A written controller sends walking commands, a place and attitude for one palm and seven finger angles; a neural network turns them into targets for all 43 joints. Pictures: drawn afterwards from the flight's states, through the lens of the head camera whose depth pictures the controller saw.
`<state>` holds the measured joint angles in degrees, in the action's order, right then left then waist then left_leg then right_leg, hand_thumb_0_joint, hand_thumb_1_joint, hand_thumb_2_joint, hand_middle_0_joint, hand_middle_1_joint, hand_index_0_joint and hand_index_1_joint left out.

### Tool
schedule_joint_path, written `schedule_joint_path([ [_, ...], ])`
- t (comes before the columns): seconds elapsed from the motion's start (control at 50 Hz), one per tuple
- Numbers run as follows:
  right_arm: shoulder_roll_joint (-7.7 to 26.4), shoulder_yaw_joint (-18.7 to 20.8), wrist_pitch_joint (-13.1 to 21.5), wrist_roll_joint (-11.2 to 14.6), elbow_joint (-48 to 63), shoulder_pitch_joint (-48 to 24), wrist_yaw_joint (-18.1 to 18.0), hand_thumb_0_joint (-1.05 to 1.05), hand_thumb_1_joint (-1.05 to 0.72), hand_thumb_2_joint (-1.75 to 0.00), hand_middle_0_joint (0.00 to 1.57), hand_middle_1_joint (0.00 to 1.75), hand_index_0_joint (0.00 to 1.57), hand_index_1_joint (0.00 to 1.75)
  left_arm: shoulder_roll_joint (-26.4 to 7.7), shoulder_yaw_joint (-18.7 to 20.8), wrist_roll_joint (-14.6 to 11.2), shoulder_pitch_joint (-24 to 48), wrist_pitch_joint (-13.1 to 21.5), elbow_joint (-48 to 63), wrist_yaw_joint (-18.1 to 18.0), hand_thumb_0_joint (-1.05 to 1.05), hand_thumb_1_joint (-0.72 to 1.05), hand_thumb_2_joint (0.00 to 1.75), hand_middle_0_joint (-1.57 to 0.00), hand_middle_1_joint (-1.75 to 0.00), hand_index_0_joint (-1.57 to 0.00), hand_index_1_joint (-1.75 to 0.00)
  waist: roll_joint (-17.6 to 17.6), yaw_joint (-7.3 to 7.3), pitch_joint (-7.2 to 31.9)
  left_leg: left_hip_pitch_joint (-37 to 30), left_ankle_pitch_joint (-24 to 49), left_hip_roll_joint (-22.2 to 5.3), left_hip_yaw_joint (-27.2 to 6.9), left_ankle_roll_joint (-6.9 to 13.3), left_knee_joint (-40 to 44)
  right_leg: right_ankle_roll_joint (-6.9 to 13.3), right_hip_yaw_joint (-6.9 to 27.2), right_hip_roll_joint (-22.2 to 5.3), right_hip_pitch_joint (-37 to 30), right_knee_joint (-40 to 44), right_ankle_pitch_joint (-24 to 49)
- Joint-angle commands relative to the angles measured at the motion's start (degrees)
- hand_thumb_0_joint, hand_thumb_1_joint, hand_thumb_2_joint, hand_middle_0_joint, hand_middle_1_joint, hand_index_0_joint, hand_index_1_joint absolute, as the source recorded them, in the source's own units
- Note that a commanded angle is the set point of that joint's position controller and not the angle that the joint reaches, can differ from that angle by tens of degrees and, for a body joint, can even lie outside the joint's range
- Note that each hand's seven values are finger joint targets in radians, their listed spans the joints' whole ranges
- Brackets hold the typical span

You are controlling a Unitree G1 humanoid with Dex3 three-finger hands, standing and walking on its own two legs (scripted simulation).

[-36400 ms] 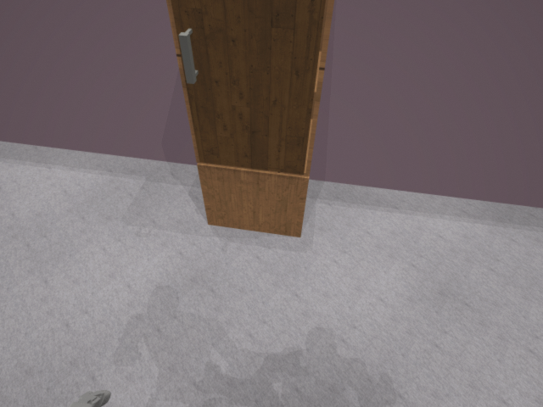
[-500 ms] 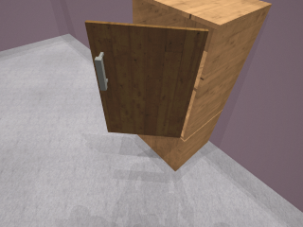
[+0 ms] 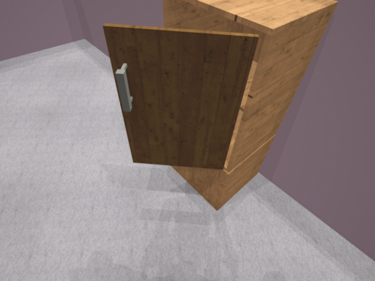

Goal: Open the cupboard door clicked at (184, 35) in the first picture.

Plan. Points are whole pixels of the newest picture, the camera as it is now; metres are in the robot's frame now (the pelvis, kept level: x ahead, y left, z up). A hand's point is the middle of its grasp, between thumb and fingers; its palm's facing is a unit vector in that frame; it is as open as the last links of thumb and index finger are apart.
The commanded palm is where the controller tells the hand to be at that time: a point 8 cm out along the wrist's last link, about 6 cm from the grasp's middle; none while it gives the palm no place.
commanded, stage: look again from close up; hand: left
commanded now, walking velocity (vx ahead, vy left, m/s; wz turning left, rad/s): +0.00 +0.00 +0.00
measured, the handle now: (126, 87) +0.63 +0.23 +0.07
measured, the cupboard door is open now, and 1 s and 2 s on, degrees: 44 44 44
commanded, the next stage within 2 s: shuffle to correct the standing spot in 0.04 s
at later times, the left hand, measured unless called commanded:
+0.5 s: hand out of the picture +0.00 +0.18 -0.19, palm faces +0.06 -0.99 -0.13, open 7.4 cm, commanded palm none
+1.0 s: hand (116, 275) +0.17 +0.19 -0.18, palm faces +0.05 -0.98 -0.20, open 7.4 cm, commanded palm none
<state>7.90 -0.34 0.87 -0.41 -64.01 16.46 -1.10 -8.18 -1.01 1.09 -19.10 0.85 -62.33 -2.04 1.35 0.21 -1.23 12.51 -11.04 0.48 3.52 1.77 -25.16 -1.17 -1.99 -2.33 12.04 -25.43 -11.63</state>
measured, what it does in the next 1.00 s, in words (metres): steps on the spot: right foot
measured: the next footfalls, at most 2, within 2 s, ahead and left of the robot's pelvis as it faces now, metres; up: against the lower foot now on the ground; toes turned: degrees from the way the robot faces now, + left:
right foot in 0.80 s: +0.19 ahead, -0.10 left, +0.00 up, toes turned -4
right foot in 1.22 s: +0.10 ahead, -0.10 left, +0.00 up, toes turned +0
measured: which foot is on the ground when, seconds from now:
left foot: down 0.00-1.00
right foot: down 0.00-0.48, up 0.50-0.78, down 0.80-1.00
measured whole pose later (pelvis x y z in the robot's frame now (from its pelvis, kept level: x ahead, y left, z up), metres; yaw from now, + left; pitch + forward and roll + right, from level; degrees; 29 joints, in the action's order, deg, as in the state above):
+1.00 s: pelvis +0.08 +0.01 -0.02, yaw +3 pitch -1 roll +1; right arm 7.1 2.0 -0.2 0.0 -61.0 14.5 -2.3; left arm -8.8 1.6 1.5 -7.4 -0.4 -55.3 -2.6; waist 1.5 -1.3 -5.9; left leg 14.1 -24.6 0.3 3.0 -0.4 -37.2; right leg 0.9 -5.4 -3.9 21.1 -35.8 -13.2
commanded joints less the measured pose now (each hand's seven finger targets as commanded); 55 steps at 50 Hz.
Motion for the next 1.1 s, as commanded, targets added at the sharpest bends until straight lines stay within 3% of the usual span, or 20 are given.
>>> schedule_joint_path([
  [0.0, 5.86, 1.21, 0.84, -0.06, 1.68, 2.87, -0.23, 0.00, -0.90, -0.90, 0.20, 0.30, 0.20, 0.30, -5.10, 1.19, -0.15, -3.90, 0.73, 1.40, -0.08, 0.00, 0.90, 0.90, -0.20, -0.30, -0.20, -0.30, -0.20, -0.07, -3.52, 2.98, -4.41, -5.77, -6.72, -0.30, 7.33, 2.55, 4.86, -3.75, 1.20, 5.69, -1.76],
  [0.12, 5.51, 1.12, 0.82, -0.08, 1.39, 2.94, -0.25, 0.00, -0.90, -0.90, 0.20, 0.30, 0.20, 0.30, -5.08, 1.25, -0.21, -3.97, 0.74, 1.35, -0.05, 0.00, 0.90, 0.90, -0.20, -0.30, -0.20, -0.30, -0.82, -0.08, -3.50, 2.61, -3.75, -5.64, -6.50, -0.38, 7.22, 2.60, 4.98, -3.77, 1.19, 5.95, -1.68],
  [0.22, 5.76, 1.44, -0.05, -0.69, 1.35, 4.05, 0.13, 0.00, -0.90, -0.90, 0.20, 0.30, 0.20, 0.30, -5.55, 2.24, 0.33, -5.14, 0.15, 1.49, 0.29, 0.00, 0.90, 0.90, -0.20, -0.30, -0.20, -0.30, -0.06, 0.43, -4.91, 5.64, -16.93, -4.33, -5.87, 0.07, 5.49, 3.77, 6.20, -4.08, 2.75, 6.14, -17.15],
  [0.34, 3.70, 1.34, -0.01, -0.94, 2.98, 5.16, 0.48, 0.00, -0.90, -0.90, 0.20, 0.30, 0.20, 0.30, -7.75, 3.97, 0.07, -6.82, 0.02, 2.34, 0.43, 0.00, 0.90, 0.90, -0.20, -0.30, -0.20, -0.30, 6.55, 0.61, -7.74, 9.01, -11.77, -0.86, -0.61, -0.24, -5.36, 7.71, 13.36, -9.67, 4.29, 10.61, -25.49],
  [0.4, 3.80, 1.43, 0.67, -0.81, 2.81, 7.86, 0.49, 0.00, -0.90, -0.90, 0.20, 0.30, 0.20, 0.30, -6.71, 4.21, 0.23, -5.41, 0.01, 3.21, 0.55, 0.00, 0.90, 0.90, -0.20, -0.30, -0.20, -0.30, 2.79, -0.73, -7.99, 4.38, -11.33, -1.54, -1.60, 0.27, -1.58, 7.26, 8.98, -7.62, 7.57, 5.90, -21.10],
  [0.44, 6.60, 1.87, 1.36, -0.90, 1.48, 12.67, 0.15, 0.00, -0.90, -0.90, 0.20, 0.30, 0.20, 0.30, -4.07, 3.70, 0.49, -3.61, -0.03, 4.18, 0.88, 0.00, 0.90, 0.90, -0.20, -0.30, -0.20, -0.30, -9.33, -2.45, -7.32, -1.55, -13.34, -8.67, -12.46, 3.21, 7.40, 4.75, 0.21, -1.03, 12.96, -7.90, -15.35],
  [0.46, 8.75, 2.30, 1.64, -1.03, 0.60, 16.45, -0.34, 0.00, -0.90, -0.90, 0.20, 0.30, 0.20, 0.30, -2.22, 3.27, 0.81, -1.52, 0.26, 5.32, 1.01, 0.00, 0.90, 0.90, -0.20, -0.30, -0.20, -0.30, -16.03, -3.78, -7.37, -6.45, -11.37, -15.34, -22.16, 6.87, 13.42, 3.23, -4.82, 2.04, 19.41, -18.90, -15.87],
  [0.5, 7.22, 1.53, 2.31, -1.13, 0.22, 18.42, -0.99, 0.00, -0.90, -0.90, 0.20, 0.30, 0.20, 0.30, -2.85, 3.24, 0.97, 2.56, 1.09, 7.05, 1.04, 0.00, 0.90, 0.90, -0.20, -0.30, -0.20, -0.30, -11.68, -4.25, -8.35, -12.28, 7.93, -19.38, -25.87, 12.78, 12.82, 3.70, -0.80, -0.85, 28.90, -33.01, -18.65],
  [0.56, 5.76, 0.73, 3.31, -1.19, 1.19, 14.75, -1.40, 0.00, -0.90, -0.90, 0.20, 0.30, 0.20, 0.30, -0.82, 3.01, 0.17, 2.79, 1.33, 6.01, 1.43, 0.00, 0.90, 0.90, -0.20, -0.30, -0.20, -0.30, -2.96, -1.96, -4.30, -11.50, 32.08, -16.55, -15.79, 12.11, 8.81, 2.75, -0.20, -2.75, 23.38, -32.05, -13.83],
  [0.64, 5.52, 0.37, 3.27, -0.58, 1.30, 10.28, -2.33, 0.00, -0.90, -0.90, 0.20, 0.30, 0.20, 0.30, -0.01, 2.49, -0.36, 1.66, -0.06, 5.02, 0.69, 0.00, 0.90, 0.90, -0.20, -0.30, -0.20, -0.30, -6.80, 0.18, -1.09, -8.01, 50.38, -12.02, -7.06, 7.11, 5.24, 1.46, -1.59, -0.76, 9.82, -16.34, -4.68],
  [0.74, 5.30, 1.95, 1.89, 0.09, 1.56, 9.17, -2.38, 0.00, -0.90, -0.90, 0.20, 0.30, 0.20, 0.30, -4.87, 3.68, -0.16, 0.16, -0.08, 5.06, 0.01, 0.00, 0.90, 0.90, -0.20, -0.30, -0.20, -0.30, -4.92, 1.82, 0.07, -6.28, 40.53, -10.06, -6.85, 2.59, -1.84, 1.81, -0.99, -1.06, -0.23, -1.10, 11.49],
  [0.78, 3.92, 2.60, 1.21, 0.34, 2.16, 10.56, -2.02, 0.00, -0.90, -0.90, 0.20, 0.30, 0.20, 0.30, -8.49, 4.41, 0.03, -1.70, 0.31, 4.85, -0.44, 0.00, 0.90, 0.90, -0.20, -0.30, -0.20, -0.30, 1.52, 1.52, 3.52, 4.12, 17.85, -4.48, -4.33, -0.42, -7.99, 6.53, 8.71, -10.23, -10.33, -7.01, 43.69],
  [0.82, 1.45, 3.00, -0.13, 0.58, 1.89, 11.82, -1.65, 0.00, -0.90, -0.90, 0.20, 0.30, 0.20, 0.30, -9.83, 4.42, -0.33, -0.58, 0.05, 4.84, -0.45, 0.00, 0.90, 0.90, -0.20, -0.30, -0.20, -0.30, 8.49, 0.29, 4.28, 6.40, -9.43, -0.36, -2.17, -1.93, -13.06, 12.97, 11.35, -18.37, -9.33, -4.97, 50.67],
  [0.84, 0.96, 2.89, -0.54, 0.55, 2.11, 10.85, -1.69, 0.00, -0.90, -0.90, 0.20, 0.30, 0.20, 0.30, -9.61, 4.61, -0.10, 0.16, 0.04, 5.31, -0.72, 0.00, 0.90, 0.90, -0.20, -0.30, -0.20, -0.30, 12.67, 0.48, 5.98, 6.80, -19.05, -0.62, -1.74, -2.08, -17.59, 14.96, 12.99, -19.39, -8.90, -2.59, 49.04],
  [0.88, 0.94, 3.04, -1.10, 0.29, 2.80, 7.79, -1.55, 0.00, -0.90, -0.90, 0.20, 0.30, 0.20, 0.30, -9.15, 4.63, 0.39, 3.24, -0.51, 6.47, -1.14, 0.00, 0.90, 0.90, -0.20, -0.30, -0.20, -0.30, 11.81, 0.82, 4.29, 6.79, -22.32, -0.89, -2.88, -2.08, -21.14, 15.55, 11.94, -18.13, -4.81, -0.39, 43.30],
  [0.92, 0.50, 2.94, -1.16, 0.34, 2.74, 8.53, -1.25, 0.00, -0.90, -0.90, 0.20, 0.30, 0.20, 0.30, -9.33, 4.94, 0.51, 5.89, -0.92, 8.08, -1.02, 0.00, 0.90, 0.90, -0.20, -0.30, -0.20, -0.30, 9.55, -0.74, 4.11, 4.54, -17.55, -1.04, -1.86, -2.41, -15.15, 13.85, 10.75, -16.41, -1.52, -0.77, 35.57],
  [0.98, 0.95, 3.14, -0.89, -0.12, 1.56, 11.05, -0.92, 0.00, -0.90, -0.90, 0.20, 0.30, 0.20, 0.30, -8.32, 4.93, -0.11, 8.23, -1.90, 9.29, -0.48, 0.00, 0.90, 0.90, -0.20, -0.30, -0.20, -0.30, 3.36, -2.43, 2.87, -7.20, -2.25, -1.73, -0.38, -2.17, -0.10, 7.40, 7.03, -9.42, 9.83, -3.36, 7.92],
  [1.02, 6.32, 3.67, -0.57, -1.25, 5.14, 5.24, -0.89, 0.00, -0.90, -0.90, 0.20, 0.30, 0.20, 0.30, -4.31, 4.46, -0.58, 9.14, -2.95, 11.20, 0.04, 0.00, 0.90, 0.90, -0.20, -0.30, -0.20, -0.30, -15.62, -1.20, -3.29, 6.39, -5.14, -15.72, -16.49, 4.56, 12.40, 1.46, -1.23, 0.23, 10.90, -13.22, -11.38],
  [1.04, 6.11, 3.60, -0.35, -1.35, 6.51, 0.54, -0.71, 0.00, -0.90, -0.90, 0.20, 0.30, 0.20, 0.30, -4.67, 4.67, 0.12, 10.09, -3.35, 10.76, -0.21, 0.00, 0.90, 0.90, -0.20, -0.30, -0.20, -0.30, -15.82, -0.87, -5.91, 13.44, -5.02, -17.71, -18.08, 7.20, 15.18, 1.73, 0.70, 0.02, 6.40, -20.23, -13.79],
  [1.08, 5.62, 3.03, -0.01, -1.27, 8.29, -4.09, -0.99, 0.00, -0.90, -0.90, 0.20, 0.30, 0.20, 0.30, -3.96, 4.43, 0.60, 5.61, -3.48, 9.40, 0.09, 0.00, 0.90, 0.90, -0.20, -0.30, -0.20, -0.30, -9.49, 1.91, -6.44, 16.22, -3.03, -15.70, -14.22, 7.83, 13.76, 2.24, 2.76, -0.38, 4.16, -24.29, -12.05],
])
